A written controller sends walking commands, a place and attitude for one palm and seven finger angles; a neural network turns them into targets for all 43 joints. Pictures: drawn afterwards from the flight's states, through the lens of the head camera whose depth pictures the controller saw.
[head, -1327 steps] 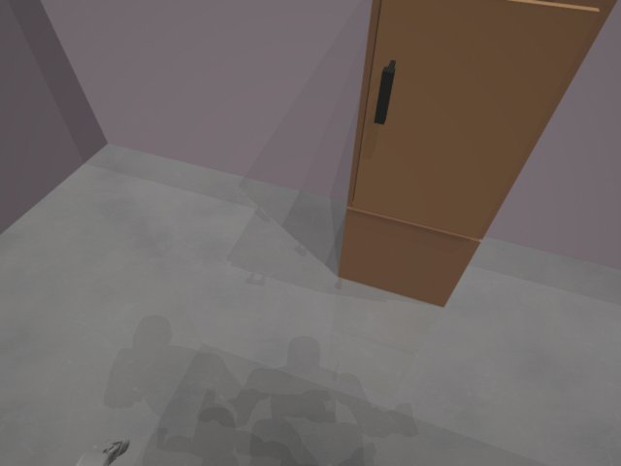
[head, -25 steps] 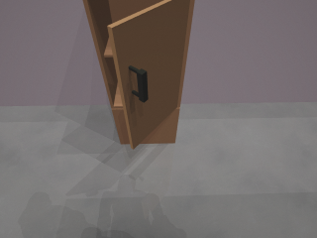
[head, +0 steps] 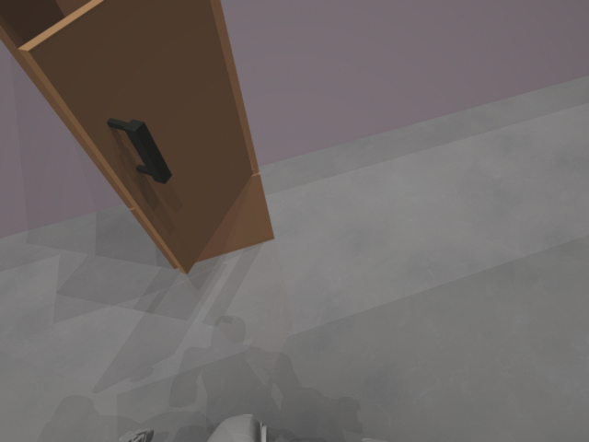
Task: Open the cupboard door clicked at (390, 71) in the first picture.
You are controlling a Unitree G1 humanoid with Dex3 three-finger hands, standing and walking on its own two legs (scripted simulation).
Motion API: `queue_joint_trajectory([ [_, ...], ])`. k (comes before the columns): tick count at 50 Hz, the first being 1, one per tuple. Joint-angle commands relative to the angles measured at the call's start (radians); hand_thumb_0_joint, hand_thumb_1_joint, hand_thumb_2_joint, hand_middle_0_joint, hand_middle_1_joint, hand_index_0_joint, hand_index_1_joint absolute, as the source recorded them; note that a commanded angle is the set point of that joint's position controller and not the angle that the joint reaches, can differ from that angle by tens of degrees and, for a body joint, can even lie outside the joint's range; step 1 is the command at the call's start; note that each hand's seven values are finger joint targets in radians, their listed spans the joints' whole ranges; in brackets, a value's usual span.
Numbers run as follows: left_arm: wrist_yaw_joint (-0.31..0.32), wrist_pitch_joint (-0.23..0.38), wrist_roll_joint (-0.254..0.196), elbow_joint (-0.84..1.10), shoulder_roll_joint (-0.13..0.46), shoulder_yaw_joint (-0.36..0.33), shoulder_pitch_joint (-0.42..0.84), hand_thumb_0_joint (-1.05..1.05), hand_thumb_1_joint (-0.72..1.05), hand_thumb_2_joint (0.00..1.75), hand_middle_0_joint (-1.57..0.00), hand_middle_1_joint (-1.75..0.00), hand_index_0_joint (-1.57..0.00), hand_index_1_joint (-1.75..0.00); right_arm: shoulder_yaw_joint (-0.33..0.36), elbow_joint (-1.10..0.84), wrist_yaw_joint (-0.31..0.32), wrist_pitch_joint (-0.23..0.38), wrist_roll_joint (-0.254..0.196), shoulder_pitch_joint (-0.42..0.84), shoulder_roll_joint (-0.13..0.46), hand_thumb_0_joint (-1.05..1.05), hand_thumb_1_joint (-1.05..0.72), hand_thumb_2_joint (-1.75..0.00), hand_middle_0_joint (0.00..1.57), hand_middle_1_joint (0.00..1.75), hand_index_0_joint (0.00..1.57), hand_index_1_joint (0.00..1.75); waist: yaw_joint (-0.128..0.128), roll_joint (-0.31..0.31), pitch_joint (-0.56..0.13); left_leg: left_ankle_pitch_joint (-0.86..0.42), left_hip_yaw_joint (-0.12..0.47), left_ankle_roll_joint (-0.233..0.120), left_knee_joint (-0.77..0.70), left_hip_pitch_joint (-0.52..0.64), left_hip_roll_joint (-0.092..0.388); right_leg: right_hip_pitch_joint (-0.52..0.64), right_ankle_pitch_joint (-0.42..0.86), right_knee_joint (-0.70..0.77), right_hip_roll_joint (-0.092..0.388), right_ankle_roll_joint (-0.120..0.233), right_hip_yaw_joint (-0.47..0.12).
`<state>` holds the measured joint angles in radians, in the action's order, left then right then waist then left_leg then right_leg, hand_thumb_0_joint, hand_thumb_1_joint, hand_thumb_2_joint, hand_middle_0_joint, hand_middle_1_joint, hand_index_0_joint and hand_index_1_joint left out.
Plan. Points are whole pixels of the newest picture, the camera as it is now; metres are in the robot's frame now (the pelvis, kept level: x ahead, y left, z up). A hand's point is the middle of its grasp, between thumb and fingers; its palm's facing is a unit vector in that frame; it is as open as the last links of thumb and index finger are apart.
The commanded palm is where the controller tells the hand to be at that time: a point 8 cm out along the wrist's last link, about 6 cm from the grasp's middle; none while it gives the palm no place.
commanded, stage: walk to a spot facing it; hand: left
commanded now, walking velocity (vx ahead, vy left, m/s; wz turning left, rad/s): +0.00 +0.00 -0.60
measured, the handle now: (139, 150) +0.53 +0.30 +0.07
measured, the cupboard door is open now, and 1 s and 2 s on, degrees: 49 49 49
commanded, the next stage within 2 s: none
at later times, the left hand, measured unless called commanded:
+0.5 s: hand (180, 435) +0.14 +0.21 -0.16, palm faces -0.22 -0.96 -0.19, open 7.4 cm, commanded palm none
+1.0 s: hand (259, 378) +0.22 +0.09 -0.15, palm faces -0.54 -0.81 -0.20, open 7.4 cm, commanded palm none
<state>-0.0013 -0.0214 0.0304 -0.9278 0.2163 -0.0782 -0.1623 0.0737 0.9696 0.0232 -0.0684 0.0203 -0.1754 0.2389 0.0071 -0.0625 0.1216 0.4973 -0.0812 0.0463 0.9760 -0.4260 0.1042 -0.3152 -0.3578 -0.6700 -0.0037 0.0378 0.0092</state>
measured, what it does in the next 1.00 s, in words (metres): steps on the spot, turning right: left foot, then right foot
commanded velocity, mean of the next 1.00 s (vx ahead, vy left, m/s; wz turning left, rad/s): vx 0.08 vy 0.00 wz -0.60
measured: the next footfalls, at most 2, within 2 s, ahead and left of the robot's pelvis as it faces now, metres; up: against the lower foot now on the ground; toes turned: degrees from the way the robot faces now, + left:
left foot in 0.36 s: +0.09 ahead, +0.13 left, +0.00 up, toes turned -12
right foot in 0.72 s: +0.02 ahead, -0.13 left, +0.00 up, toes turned -31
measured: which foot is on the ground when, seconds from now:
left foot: up 0.00-0.34, down 0.36-0.72, up 0.74-1.00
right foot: down 0.00-0.36, up 0.38-0.70, down 0.72-1.00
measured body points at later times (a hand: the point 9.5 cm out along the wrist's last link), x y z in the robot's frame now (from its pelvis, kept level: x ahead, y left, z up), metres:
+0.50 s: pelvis +0.03 +0.02 +0.01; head +0.09 +0.04 +0.46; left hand +0.15 +0.26 -0.15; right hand +0.07 -0.24 -0.11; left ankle +0.05 +0.14 -0.72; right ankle -0.03 -0.09 -0.65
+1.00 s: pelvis +0.06 -0.03 +0.02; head +0.10 -0.05 +0.46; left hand +0.25 +0.14 -0.13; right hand -0.03 -0.28 -0.12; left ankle +0.14 +0.09 -0.67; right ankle -0.01 -0.11 -0.72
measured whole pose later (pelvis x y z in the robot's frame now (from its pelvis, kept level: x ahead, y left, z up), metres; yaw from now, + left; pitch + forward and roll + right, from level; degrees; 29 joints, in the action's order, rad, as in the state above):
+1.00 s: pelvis +0.06 -0.03 +0.02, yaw -35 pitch +1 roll +0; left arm -0.01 0.00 0.03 -0.92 0.19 -0.05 -0.22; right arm 0.07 0.90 -0.01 -0.05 0.02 -0.20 0.24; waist 0.00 0.00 0.08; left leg 0.39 -0.03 0.07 0.95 -0.47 0.08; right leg -0.22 -0.26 -0.46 -0.05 0.04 -0.06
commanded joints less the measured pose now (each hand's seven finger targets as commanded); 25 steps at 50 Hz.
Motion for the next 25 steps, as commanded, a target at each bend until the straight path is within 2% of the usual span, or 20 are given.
queue_joint_trajectory([
  [1,0.03,0.008,-0.007,0.048,0.175,-0.04,-0.068,0.0,0.9,0.9,-0.2,-0.3,-0.2,-0.3,0.011,-0.116,0.002,0.033,-0.002,0.055,0.061,0.0,-0.9,-0.9,0.2,0.3,0.2,0.3,0.023,0.245,-0.119,-0.064,0.084,0.011,0.182,-0.171,-0.019,0.189,0.562,0.273,0.233,0.148,-0.332],
  [3,0.035,0.013,-0.007,0.049,0.17,-0.039,-0.087,0.0,0.9,0.9,-0.2,-0.3,-0.2,-0.3,0.009,-0.116,0.003,0.033,-0.007,0.043,0.051,0.0,-0.9,-0.9,0.2,0.3,0.2,0.3,0.018,0.203,-0.177,-0.083,0.081,0.017,0.133,-0.148,-0.037,0.257,0.661,0.245,0.215,0.143,-0.316],
  [6,0.034,0.012,-0.007,0.047,0.177,-0.042,-0.124,0.0,0.9,0.9,-0.2,-0.3,-0.2,-0.3,0.005,-0.131,0.009,0.031,-0.009,0.079,0.043,0.0,-0.9,-0.9,0.2,0.3,0.2,0.3,0.033,0.164,-0.178,-0.082,0.083,0.02,0.072,-0.135,-0.059,0.271,0.684,0.249,0.211,0.155,-0.35],
  [9,0.034,0.01,-0.002,0.049,0.181,-0.045,-0.132,0.0,0.9,0.9,-0.2,-0.3,-0.2,-0.3,0.006,-0.153,0.012,0.037,-0.012,0.099,0.041,0.0,-0.9,-0.9,0.2,0.3,0.2,0.3,0.037,0.184,-0.164,-0.058,0.094,0.016,-0.011,-0.115,-0.07,0.262,0.68,0.25,0.213,0.169,-0.394],
  [12,0.031,0.006,0.0,0.061,0.186,-0.051,-0.119,0.0,0.9,0.9,-0.2,-0.3,-0.2,-0.3,0.005,-0.167,0.016,0.044,-0.017,0.1,0.04,0.0,-0.9,-0.9,0.2,0.3,0.2,0.3,0.031,0.185,-0.147,-0.047,0.101,0.005,-0.116,-0.042,-0.086,0.193,0.658,0.248,0.211,0.174,-0.444],
  [13,0.031,0.005,0.003,0.062,0.184,-0.051,-0.098,0.0,0.9,0.9,-0.2,-0.3,-0.2,-0.3,0.005,-0.166,0.016,0.049,-0.02,0.077,0.039,0.0,-0.9,-0.9,0.2,0.3,0.2,0.3,0.013,0.201,-0.154,-0.053,0.107,0.002,-0.193,0.005,-0.088,0.171,0.659,0.231,0.2,0.162,-0.448],
  [14,0.029,0.003,-0.002,0.071,0.183,-0.052,-0.075,0.0,0.9,0.9,-0.2,-0.3,-0.2,-0.3,0.003,-0.156,0.019,0.053,-0.021,0.034,0.042,0.0,-0.9,-0.9,0.2,0.3,0.2,0.3,-0.006,0.19,-0.167,-0.1,0.106,-0.003,-0.29,0.07,-0.095,0.147,0.651,0.211,0.177,0.143,-0.437],
  [15,0.026,-0.001,-0.007,0.078,0.177,-0.05,-0.05,0.0,0.9,0.9,-0.2,-0.3,-0.2,-0.3,0.003,-0.14,0.022,0.058,-0.022,-0.015,0.046,0.0,-0.9,-0.9,0.2,0.3,0.2,0.3,-0.032,0.171,-0.178,-0.189,0.1,-0.004,-0.402,0.175,-0.098,0.084,0.585,0.184,0.146,0.109,-0.419],
  [16,0.023,-0.003,-0.013,0.086,0.154,-0.043,-0.036,0.0,0.9,0.9,-0.2,-0.3,-0.2,-0.3,0.006,-0.123,0.026,0.065,-0.02,-0.063,0.069,0.0,-0.9,-0.9,0.2,0.3,0.2,0.3,-0.054,0.119,-0.195,-0.282,0.111,-0.012,-0.533,0.333,-0.061,-0.024,0.456,0.135,0.089,0.062,-0.373],
  [17,0.016,-0.006,-0.023,0.1,0.093,-0.033,-0.067,0.0,0.9,0.9,-0.2,-0.3,-0.2,-0.3,0.019,-0.126,0.031,0.078,-0.006,-0.087,0.158,0.0,-0.9,-0.9,0.2,0.3,0.2,0.3,-0.053,-0.129,-0.226,-0.341,0.346,-0.082,-0.653,0.47,0.167,-0.202,0.105,-0.003,-0.042,0.001,-0.254],
  [18,0.007,-0.001,-0.02,0.115,0.087,-0.025,-0.061,0.0,0.9,0.9,-0.2,-0.3,-0.2,-0.3,0.029,-0.145,0.033,0.073,-0.002,-0.107,0.215,0.0,-0.9,-0.9,0.2,0.3,0.2,0.3,-0.05,-0.282,-0.212,-0.507,0.512,-0.187,-0.679,0.452,0.367,-0.272,-0.284,-0.243,-0.079,-0.059,-0.087],
  [19,0.001,-0.006,-0.011,0.118,0.115,-0.031,-0.031,0.0,0.9,0.9,-0.2,-0.3,-0.2,-0.3,0.021,-0.155,0.037,0.066,0.01,-0.094,0.203,0.0,-0.9,-0.9,0.2,0.3,0.2,0.3,-0.055,-0.155,-0.164,-0.527,0.493,-0.252,-0.677,0.338,0.396,-0.262,-0.273,-0.4,-0.03,-0.069,-0.098],
  [20,-0.011,-0.008,-0.004,0.12,0.117,-0.038,-0.042,0.0,0.9,0.9,-0.2,-0.3,-0.2,-0.3,0.01,-0.176,0.038,0.068,0.015,-0.053,0.172,0.0,-0.9,-0.9,0.2,0.3,0.2,0.3,-0.026,-0.071,-0.128,-0.47,0.417,-0.25,-0.697,0.259,0.348,-0.253,-0.208,-0.478,-0.015,-0.081,-0.078],
  [21,-0.018,-0.012,0.004,0.097,0.109,-0.045,-0.035,0.0,0.9,0.9,-0.2,-0.3,-0.2,-0.3,0.004,-0.177,0.037,0.071,0.017,-0.021,0.149,0.0,-0.9,-0.9,0.2,0.3,0.2,0.3,-0.005,-0.146,-0.106,-0.534,0.349,-0.217,-0.675,0.234,0.279,-0.268,-0.158,-0.525,-0.006,-0.089,-0.076],
  [23,-0.031,-0.017,-0.003,0.093,0.1,-0.039,-0.046,0.0,0.9,0.9,-0.2,-0.3,-0.2,-0.3,-0.006,-0.189,0.035,0.072,0.012,0.004,0.126,0.0,-0.9,-0.9,0.2,0.3,0.2,0.3,0.01,-0.129,-0.109,-0.617,0.18,-0.177,-0.636,0.249,0.209,-0.27,-0.086,-0.536,0.022,-0.096,-0.042],
  [25,-0.035,-0.021,-0.008,0.1,0.077,-0.029,-0.036,0.0,0.9,0.9,-0.2,-0.3,-0.2,-0.3,-0.003,-0.171,0.035,0.073,0.013,-0.035,0.126,0.0,-0.9,-0.9,0.2,0.3,0.2,0.3,-0.001,-0.119,-0.138,-0.703,0.109,-0.169,-0.606,0.314,0.186,-0.259,-0.075,-0.459,0.022,-0.101,-0.006],
])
